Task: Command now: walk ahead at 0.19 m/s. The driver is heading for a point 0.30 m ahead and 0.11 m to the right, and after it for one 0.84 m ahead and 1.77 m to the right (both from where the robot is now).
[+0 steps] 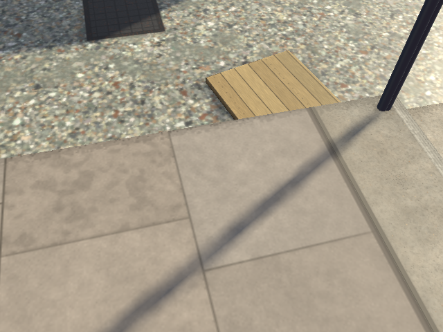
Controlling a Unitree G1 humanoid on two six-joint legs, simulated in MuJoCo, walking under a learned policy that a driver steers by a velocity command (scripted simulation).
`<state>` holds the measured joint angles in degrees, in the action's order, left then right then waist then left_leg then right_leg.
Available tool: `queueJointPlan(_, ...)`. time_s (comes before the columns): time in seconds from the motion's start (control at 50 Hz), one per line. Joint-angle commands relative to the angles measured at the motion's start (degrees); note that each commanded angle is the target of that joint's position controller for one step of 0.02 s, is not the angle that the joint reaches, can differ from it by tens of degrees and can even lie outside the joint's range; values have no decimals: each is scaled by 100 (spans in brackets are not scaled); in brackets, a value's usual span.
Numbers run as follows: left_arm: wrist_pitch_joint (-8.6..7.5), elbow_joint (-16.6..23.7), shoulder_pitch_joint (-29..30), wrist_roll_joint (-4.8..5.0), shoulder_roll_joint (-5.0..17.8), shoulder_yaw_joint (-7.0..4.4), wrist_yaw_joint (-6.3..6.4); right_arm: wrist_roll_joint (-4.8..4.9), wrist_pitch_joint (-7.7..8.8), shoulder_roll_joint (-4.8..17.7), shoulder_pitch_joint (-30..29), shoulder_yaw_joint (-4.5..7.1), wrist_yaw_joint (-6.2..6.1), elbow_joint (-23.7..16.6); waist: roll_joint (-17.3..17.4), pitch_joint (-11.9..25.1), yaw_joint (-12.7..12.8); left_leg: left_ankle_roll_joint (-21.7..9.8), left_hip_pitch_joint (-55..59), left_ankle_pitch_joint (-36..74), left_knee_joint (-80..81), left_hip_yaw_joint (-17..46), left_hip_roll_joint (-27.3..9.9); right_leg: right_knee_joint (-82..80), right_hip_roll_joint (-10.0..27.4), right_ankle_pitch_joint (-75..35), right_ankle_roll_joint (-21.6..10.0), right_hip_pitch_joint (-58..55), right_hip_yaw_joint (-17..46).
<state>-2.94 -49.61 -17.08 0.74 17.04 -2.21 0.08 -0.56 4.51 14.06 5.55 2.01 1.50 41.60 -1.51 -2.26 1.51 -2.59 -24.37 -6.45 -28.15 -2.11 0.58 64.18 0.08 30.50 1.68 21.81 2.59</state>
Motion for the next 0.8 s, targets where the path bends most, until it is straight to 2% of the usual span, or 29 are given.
queueJointPlan(0.02, 159, 282, -305, -61, 379, -124, 94, -65, 5, 554, 173, 136, -3, -82, 622, 962, 78, -1170, 1189, 3300, 946, 1255, -1462, -322, 543, -466, 130, 414, 117)
queueJointPlan(0.06, 263, 220, -485, -75, 173, -79, 152, -137, 29, 618, -86, 154, -7, -7, 811, 946, 250, -1194, 602, 3421, 1119, 824, -1297, -1091, 470, -741, 204, -237, -24)
queueJointPlan(0.08, 284, 224, -418, -99, 139, -63, 174, -132, 28, 654, -124, 163, -24, 51, 841, 989, 245, -1177, 552, 3347, 1133, 709, -1255, -1465, 456, -965, 199, -405, -47)
queueJointPlan(0.12, 334, 211, -267, -106, 183, -71, 190, -107, -9, 693, -75, 169, -71, 189, 821, 1107, 163, -1134, 634, 2646, 1210, 635, -1294, -1974, 446, -1531, 160, -618, -61)
queueJointPlan(0.16, 403, 279, 0, -72, 325, -119, 184, -96, -71, 793, -31, 189, -123, 295, 834, 968, 42, -1084, 609, 1364, 1327, 669, -1376, -2179, 439, -1702, 89, -650, -105)
queueJointPlan(0.22, 455, 554, 529, -52, 494, -198, 175, -13, -229, 1025, 55, 271, -244, 388, 795, 507, -127, -1046, 717, -285, 1386, 889, -1547, -2337, 384, -1301, -88, -255, -237)
queueJointPlan(0.28, 426, 608, 480, -85, 398, -225, 126, 115, -367, 1026, 102, 301, -356, 446, 661, 395, -40, -819, 985, -363, 977, 829, -1510, -3121, 250, -1628, -324, -419, -424)
queueJointPlan(0.3, 411, 635, 413, -117, 491, -260, 111, 134, -396, 945, 245, 296, -384, 502, 474, 382, -17, -576, 1007, -273, 624, 661, -1354, -3542, 324, -2219, -473, -561, -229)
queueJointPlan(0.32, 398, 685, 331, -154, 881, -358, 132, 59, -394, 768, 341, 272, -407, 444, -328, 448, -173, -189, 753, -400, -336, 116, -859, -3898, 880, -3450, -755, -791, 567)
queueJointPlan(0.34, 406, 708, 336, -75, 1269, -476, 154, -34, -382, 553, 160, 240, -431, 283, -1430, 321, -261, 303, -147, -1249, -1197, -555, 137, -4344, 1545, -3755, -1454, -1037, 1777)
queueJointPlan(0.36, 342, 691, -23, -144, 1086, -447, 146, -62, -382, 640, -418, 249, -444, 134, -1515, 355, 225, 408, -860, -2606, -2249, -89, 337, -4691, 1966, -4051, -1950, -1387, 2507)
queueJointPlan(0.38, 237, 701, -72, -216, 977, -414, 157, 15, -389, 706, -413, 297, -410, 111, -1215, 532, 180, 393, -1109, -2895, -3151, 377, 240, -4629, 1951, -4350, -1999, -1547, 2436)
queueJointPlan(0.4, 167, 792, 222, -169, 960, -428, 169, 73, -418, 700, -210, 321, -395, 220, -790, 638, 1, 402, -1181, -2673, -3485, 542, 129, -4453, 1715, -4614, -1788, -1622, 2060)
queueJointPlan(0.42, 146, 886, 504, -63, 951, -442, 180, 63, -434, 755, -100, 345, -398, 261, -522, 675, -117, 425, -1269, -2358, -3389, 602, 39, -4358, 1586, -4716, -1584, -1670, 1837)
queueJointPlan(0.44, 166, 941, 641, 3, 880, -430, 209, 40, -432, 755, -155, 352, -408, 256, -419, 767, -154, 460, -1157, -2124, -3108, 624, -35, -4315, 1468, -4761, -1450, -1690, 1692)
queueJointPlan(0.48, 276, 949, 609, 9, 900, -454, 240, 70, -401, 576, -272, 301, -398, 212, -500, 873, -134, 565, -817, -1837, -2482, 484, 85, -4255, 1247, -4928, -1390, -1646, 1532)
queueJointPlan(0.52, 359, 983, 564, 8, 959, -498, 280, 126, -378, 528, -305, 268, -363, 211, -649, 1000, -69, 618, -443, -1594, -1817, 492, 159, -4206, 1152, -4811, -1377, -1647, 1539)
queueJointPlan(0.6, 456, 1082, 705, 33, 1030, -538, 266, 166, -371, 683, -143, 288, -269, 241, -897, 971, -63, 596, 344, -1295, -754, 488, 276, -4233, 1077, -4213, -1333, -1301, 1923)
queueJointPlan(0.64, 500, 1154, 926, 89, 978, -516, 275, 160, -336, 750, 220, 335, -216, 343, -884, 897, -299, 479, 979, -539, 383, 400, 277, -4070, 854, -3609, -1096, -1053, 2017)
queueJointPlan(0.66, 513, 1173, 880, 87, 860, -479, 289, 124, -332, 884, 394, 391, -216, 403, -733, 892, -327, 358, 1515, -91, 825, 463, 42, -3872, 636, -2926, -864, -709, 1939)
queueJointPlan(0.68, 522, 1196, 706, 13, 557, -391, 286, 13, -354, 1248, 565, 481, -254, 389, 139, 995, -250, -24, 2254, 117, 1026, 1403, -1017, -2887, 172, -1519, -560, 121, 1499)
queueJointPlan(0.7, 459, 1358, 485, 15, 352, -362, 256, -146, -413, 1684, 377, 558, -265, 336, 1719, 787, 14, -960, 2208, 1129, 1230, 2878, -2241, -1787, -748, 506, -239, 1270, 562)
queueJointPlan(0.72, 400, 1303, 492, -42, 888, -501, 239, -249, -362, 1402, 219, 483, -268, 193, 1403, 722, -90, -1450, 1807, 1105, 1323, 3087, -2622, -490, -290, 585, -48, 1362, 721)
queueJointPlan(0.74, 421, 1171, 418, 28, 1164, -618, 224, -206, -325, 1061, -144, 392, -293, 85, 945, 577, 54, -1264, 1594, 881, 1265, 2468, -2231, 11, -196, 158, -11, 1295, 738)
queueJointPlan(0.76, 493, 1030, 272, 22, 1084, -635, 251, -113, -313, 926, -424, 356, -304, 30, 807, 423, 168, -963, 1505, 583, 1216, 1886, -1807, 222, -146, -201, 69, 1314, 631)
queueJointPlan(0.78, 552, 989, 242, -18, 992, -621, 271, -17, -306, 828, -492, 324, -325, 7, 826, 345, 113, -842, 1542, 473, 1206, 1577, -1629, 442, -111, -538, 161, 1438, 585)
queueJointPlan(0.8, 582, 1026, 286, -14, 846, -583, 254, 4, -320, 814, -439, 297, -358, 33, 859, 280, 59, -854, 1485, 692, 1205, 1307, -1532, 599, -103, -717, 240, 1434, 495)
